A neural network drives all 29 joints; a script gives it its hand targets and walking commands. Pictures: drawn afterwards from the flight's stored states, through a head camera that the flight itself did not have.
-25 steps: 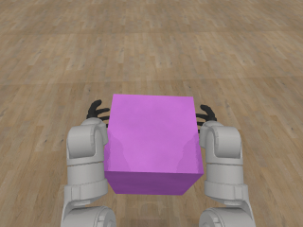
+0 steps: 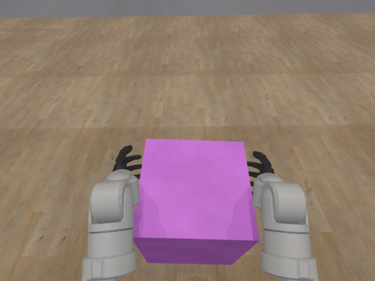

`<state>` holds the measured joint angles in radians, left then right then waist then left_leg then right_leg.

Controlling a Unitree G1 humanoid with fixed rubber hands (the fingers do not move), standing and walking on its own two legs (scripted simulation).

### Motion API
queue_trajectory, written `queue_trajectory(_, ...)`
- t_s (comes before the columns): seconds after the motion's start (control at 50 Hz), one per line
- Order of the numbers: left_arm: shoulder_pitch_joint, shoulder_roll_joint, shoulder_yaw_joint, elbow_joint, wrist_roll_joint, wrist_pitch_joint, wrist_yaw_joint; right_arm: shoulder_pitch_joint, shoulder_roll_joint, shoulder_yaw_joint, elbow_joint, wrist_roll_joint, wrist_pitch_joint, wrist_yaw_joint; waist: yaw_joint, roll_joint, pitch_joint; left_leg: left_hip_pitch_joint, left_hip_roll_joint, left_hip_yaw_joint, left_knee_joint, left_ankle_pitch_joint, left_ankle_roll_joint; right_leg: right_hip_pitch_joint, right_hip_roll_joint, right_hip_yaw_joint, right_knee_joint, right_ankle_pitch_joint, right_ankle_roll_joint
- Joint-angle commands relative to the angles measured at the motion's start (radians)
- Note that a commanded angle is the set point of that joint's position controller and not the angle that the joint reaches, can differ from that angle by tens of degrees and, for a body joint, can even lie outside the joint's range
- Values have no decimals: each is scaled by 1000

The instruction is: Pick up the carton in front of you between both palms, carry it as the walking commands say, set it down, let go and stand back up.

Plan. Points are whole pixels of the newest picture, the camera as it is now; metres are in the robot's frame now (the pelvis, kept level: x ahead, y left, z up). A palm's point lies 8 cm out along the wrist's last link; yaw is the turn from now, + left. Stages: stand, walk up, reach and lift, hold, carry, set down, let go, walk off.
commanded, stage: carry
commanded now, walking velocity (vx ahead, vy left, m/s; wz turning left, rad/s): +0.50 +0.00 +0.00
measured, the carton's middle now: (192, 206) +0.30 +0.01 -0.01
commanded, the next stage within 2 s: none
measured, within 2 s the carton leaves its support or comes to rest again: neither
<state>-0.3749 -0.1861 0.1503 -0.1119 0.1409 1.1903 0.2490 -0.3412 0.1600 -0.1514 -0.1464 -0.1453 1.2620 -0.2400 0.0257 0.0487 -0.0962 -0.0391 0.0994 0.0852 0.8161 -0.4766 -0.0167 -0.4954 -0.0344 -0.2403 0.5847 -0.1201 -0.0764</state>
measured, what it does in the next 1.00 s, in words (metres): walks ahead: left foot, then right foot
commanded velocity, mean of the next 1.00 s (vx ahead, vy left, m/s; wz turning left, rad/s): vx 0.50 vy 0.00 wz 0.00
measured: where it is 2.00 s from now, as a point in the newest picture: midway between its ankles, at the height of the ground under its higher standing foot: (191, 139)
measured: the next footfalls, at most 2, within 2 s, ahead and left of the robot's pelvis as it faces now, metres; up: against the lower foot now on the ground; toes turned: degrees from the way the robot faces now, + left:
left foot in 0.46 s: +0.49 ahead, +0.12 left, +0.00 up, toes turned +10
right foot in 0.92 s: +0.79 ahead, -0.10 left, +0.00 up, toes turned -12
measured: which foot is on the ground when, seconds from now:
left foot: up 0.00-0.44, down 0.46-0.96, up 0.98-1.00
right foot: down 0.00-0.48, up 0.50-0.90, down 0.92-1.00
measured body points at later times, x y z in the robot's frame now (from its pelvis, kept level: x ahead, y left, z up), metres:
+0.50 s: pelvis +0.34 +0.03 +0.00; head +0.33 +0.04 +0.45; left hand +0.65 +0.17 +0.10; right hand +0.63 -0.12 +0.09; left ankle +0.45 +0.12 -0.71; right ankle +0.13 -0.09 -0.67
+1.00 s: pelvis +0.67 -0.01 +0.01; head +0.67 -0.02 +0.46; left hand +0.98 +0.13 +0.11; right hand +0.97 -0.16 +0.09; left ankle +0.48 +0.11 -0.65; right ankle +0.75 -0.09 -0.71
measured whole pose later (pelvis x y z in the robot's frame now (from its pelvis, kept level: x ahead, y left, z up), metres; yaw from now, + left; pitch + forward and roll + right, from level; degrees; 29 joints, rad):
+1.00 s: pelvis +0.67 -0.01 +0.01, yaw +1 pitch +4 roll -1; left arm -0.37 -0.18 0.13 -0.13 0.14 1.18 0.25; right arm -0.30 0.16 -0.15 -0.18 -0.14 1.24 -0.24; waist 0.01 0.04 -0.09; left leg -0.18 0.09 0.08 0.91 -0.47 -0.02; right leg -0.45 -0.04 -0.24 0.55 -0.17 -0.09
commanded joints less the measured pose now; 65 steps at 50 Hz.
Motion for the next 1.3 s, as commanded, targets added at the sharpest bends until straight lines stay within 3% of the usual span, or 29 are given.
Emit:
queue_trajectory(0.0,-418,-1016,-633,21,-435,46,-441,-642,992,710,-80,480,-37,421,16,-269,-409,-595,-73,-114,521,27,33,799,-351,594,-278,210,-132)
queue_trajectory(0.04,-491,-1039,-637,-59,-467,26,-443,-679,1072,725,-106,515,-57,418,0,-104,-359,-550,33,-147,458,146,52,612,-306,408,-288,204,-60)
queue_trajectory(0.08,-492,-1074,-661,-82,-473,18,-435,-656,1046,711,-137,492,-66,401,6,-101,-341,-562,32,-83,365,171,34,570,-289,344,-338,30,-64)
queue_trajectory(0.16,-391,-1051,-649,-22,-445,33,-450,-492,1054,711,-97,429,-68,384,6,-160,-281,-638,26,-23,185,256,4,573,-265,282,-399,22,-84)
queue_trajectory(0.32,-366,-970,-639,-41,-445,49,-452,-520,1007,717,-132,451,-34,387,-16,-193,-125,-515,8,52,-221,537,32,496,-225,81,-420,262,-36)
queue_trajectory(0.34,-364,-984,-640,-55,-445,58,-451,-531,1015,723,-148,456,-32,387,-2,-157,-133,-527,-22,102,-253,515,25,587,-189,63,-380,275,-36)
queue_trajectory(0.38,-363,-989,-673,-6,-439,66,-436,-523,989,719,-131,472,-28,404,-6,-254,-183,-401,-54,97,-343,457,40,643,-199,39,-229,497,7)
queue_trajectory(0.4,-329,-986,-647,-2,-442,65,-440,-515,984,709,-116,476,-17,402,-27,-237,-252,-213,-98,146,-346,493,32,600,-171,10,-148,518,24)
queue_trajectory(0.42,-353,-970,-668,-7,-433,63,-438,-524,1014,697,-85,486,-18,410,-41,-122,-278,-22,-135,200,-385,388,27,491,-122,-24,61,449,41)
queue_trajectory(0.44,-350,-960,-661,10,-407,57,-437,-526,1008,715,-91,474,-23,416,-58,-43,-304,151,-16,54,-356,312,37,309,-125,30,259,266,64)
queue_trajectory(0.46,-395,-1014,-672,-52,-454,64,-440,-507,974,689,-72,457,-35,414,-31,254,-405,268,275,-502,-472,234,201,72,16,50,545,-190,114)
queue_trajectory(0.48,-457,-982,-683,-59,-439,64,-438,-481,968,661,-33,431,-36,416,-41,269,-384,304,313,-609,-563,270,218,-87,39,200,693,-349,94)
queue_trajectory(0.52,-457,-1026,-692,-78,-454,44,-447,-539,1052,682,-64,464,-47,415,-37,55,-360,182,288,-449,-531,363,221,-137,-60,277,757,-283,48)
queue_trajectory(0.56,-453,-1046,-667,-66,-473,34,-451,-571,1091,698,-102,500,-68,412,-35,-29,-350,119,255,-297,-551,512,213,-130,-97,267,644,-244,44)
queue_trajectory(0.6,-444,-1044,-687,-55,-468,15,-440,-532,1096,668,-79,466,-74,414,-35,13,-343,141,198,-165,-556,547,141,-134,-104,231,542,-167,55)
queue_trajectory(0.66,-395,-1055,-680,-39,-457,14,-427,-494,1079,676,-64,482,-87,412,-33,101,-308,186,208,-105,-605,539,176,-189,-96,179,382,-141,80)
queue_trajectory(0.74,-381,-1047,-698,-46,-468,9,-432,-486,1043,696,-104,471,-82,407,-43,12,-230,135,184,-52,-626,519,187,-176,-82,139,158,-49,94)
queue_trajectory(0.82,-394,-1024,-709,-58,-489,31,-430,-500,977,674,-150,458,-71,397,-40,150,-160,146,125,22,-586,657,137,-85,-26,60,-26,37,79)
queue_trajectory(0.86,-360,-980,-691,-47,-456,45,-435,-478,998,683,-135,445,-52,392,-56,65,-162,142,107,69,-513,743,113,19,2,1,-54,43,63)
queue_trajectory(0.9,-387,-968,-653,-4,-447,63,-434,-425,941,663,-40,424,-31,393,-19,50,-237,48,81,139,-227,851,56,336,44,-20,-210,51,46)
queue_trajectory(0.92,-329,-990,-668,12,-454,63,-445,-471,946,684,-92,432,-34,396,3,10,-300,-167,59,127,-70,625,39,538,-71,106,-168,-14,30)
queue_trajectory(0.94,-362,-965,-638,24,-437,53,-448,-533,974,711,-117,446,-24,396,9,-326,-377,-434,-42,112,239,346,-6,772,-347,556,-242,-15,-106)
queue_trajectory(0.96,-330,-980,-644,30,-424,52,-441,-569,992,722,-131,464,-31,406,16,-369,-397,-658,-136,24,411,-20,-16,926,-371,695,-307,192,-182)
queue_trajectory(0.98,-328,-1014,-628,5,-450,47,-440,-595,993,732,-131,497,-35,402,10,-320,-387,-651,-32,-84,453,1,24,823,-395,572,-260,262,-126)
queue_trajectory(1.0,-392,-1021,-629,-50,-439,33,-437,-654,1024,735,-145,516,-46,405,16,-218,-354,-633,-27,-101,439,55,34,738,-343,516,-267,343,-110)
queue_trajectory(1.04,-428,-1044,-637,-73,-473,31,-436,-594,1035,747,-172,497,-61,394,6,-95,-315,-622,14,-102,321,139,45,632,-320,411,-323,153,-59)
queue_trajectory(1.12,-423,-1002,-667,-136,-481,23,-443,-587,1098,753,-183,500,-78,369,-2,-209,-300,-609,-4,3,137,193,-3,620,-261,259,-374,146,-68)
queue_trajectory(1.16,-402,-985,-684,-134,-508,32,-442,-518,1056,724,-184,472,-73,358,-3,-151,-277,-658,-10,16,46,270,-4,683,-268,263,-395,203,-79)
queue_trajectory(1.28,-307,-989,-664,26,-466,73,-463,-461,1007,707,-101,427,-39,375,0,-182,-128,-531,-55,92,-283,484,45,617,-179,98,-360,467,-15)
